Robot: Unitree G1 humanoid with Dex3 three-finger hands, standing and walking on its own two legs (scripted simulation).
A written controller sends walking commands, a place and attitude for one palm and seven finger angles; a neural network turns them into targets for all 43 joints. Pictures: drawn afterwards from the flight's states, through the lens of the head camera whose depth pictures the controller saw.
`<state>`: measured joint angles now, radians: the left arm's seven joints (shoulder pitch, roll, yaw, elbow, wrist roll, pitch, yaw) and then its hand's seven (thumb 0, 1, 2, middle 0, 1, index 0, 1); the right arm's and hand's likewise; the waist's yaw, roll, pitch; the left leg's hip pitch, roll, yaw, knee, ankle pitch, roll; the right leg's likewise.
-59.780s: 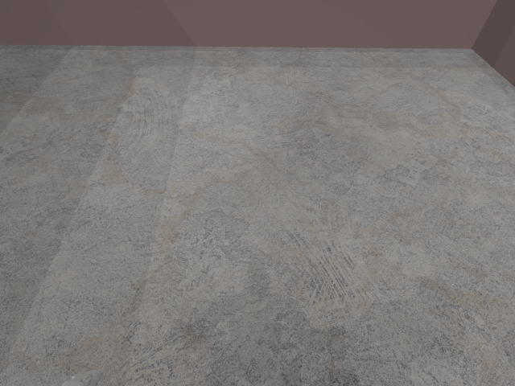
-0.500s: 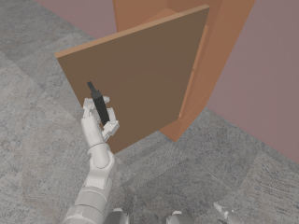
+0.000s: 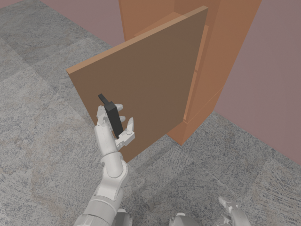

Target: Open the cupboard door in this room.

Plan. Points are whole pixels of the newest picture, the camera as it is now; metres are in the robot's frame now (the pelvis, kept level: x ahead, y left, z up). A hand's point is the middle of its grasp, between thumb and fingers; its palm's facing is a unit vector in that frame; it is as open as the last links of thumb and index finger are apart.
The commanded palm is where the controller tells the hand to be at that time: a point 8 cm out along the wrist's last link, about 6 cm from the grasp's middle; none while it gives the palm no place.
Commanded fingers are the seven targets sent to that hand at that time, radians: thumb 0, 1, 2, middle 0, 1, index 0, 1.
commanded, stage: open thumb and fingers to let go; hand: left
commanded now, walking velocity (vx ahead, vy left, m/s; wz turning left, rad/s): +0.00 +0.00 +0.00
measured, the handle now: (111, 118) +0.39 +0.12 +0.05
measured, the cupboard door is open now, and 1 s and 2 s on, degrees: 82 84 83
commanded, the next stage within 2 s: slide the hand sideways off the handle in 0.56 s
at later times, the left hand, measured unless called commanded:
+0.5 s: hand (126, 130) +0.36 +0.08 +0.04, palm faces +0.31 -0.95 +0.00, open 14.5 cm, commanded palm +0.31 +0.13 +0.04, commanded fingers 0.00 -0.50 0.30 -0.16 -0.35 -0.16 -0.35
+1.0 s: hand (124, 143) +0.32 +0.08 +0.04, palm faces -0.15 -0.99 +0.03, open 16.0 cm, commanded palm +0.30 +0.15 +0.04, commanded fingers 0.00 -0.50 0.30 -0.15 -0.30 -0.15 -0.30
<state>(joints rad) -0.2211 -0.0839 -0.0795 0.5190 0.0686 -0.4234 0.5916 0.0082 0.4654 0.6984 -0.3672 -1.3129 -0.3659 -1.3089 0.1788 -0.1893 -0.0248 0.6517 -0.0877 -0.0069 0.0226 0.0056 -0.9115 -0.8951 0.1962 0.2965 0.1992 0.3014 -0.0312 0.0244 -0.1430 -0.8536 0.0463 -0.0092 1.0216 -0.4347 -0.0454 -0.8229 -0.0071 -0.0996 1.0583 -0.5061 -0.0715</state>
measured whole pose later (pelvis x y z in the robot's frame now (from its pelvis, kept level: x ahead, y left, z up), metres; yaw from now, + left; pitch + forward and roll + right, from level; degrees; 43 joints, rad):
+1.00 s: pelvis -0.01 +0.04 +0.00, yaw -2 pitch +14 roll +0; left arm -0.17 0.02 -0.16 0.44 -0.07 -0.42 0.08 -0.01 -0.50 0.29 -0.20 -0.34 -0.21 -0.35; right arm 0.23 -0.22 0.00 0.57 -0.01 0.01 0.02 0.01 -0.91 -0.90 0.20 0.30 0.20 0.30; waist -0.03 0.02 -0.12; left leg -0.86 0.03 0.03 1.07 -0.45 0.01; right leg -0.83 -0.02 -0.06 1.07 -0.49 -0.01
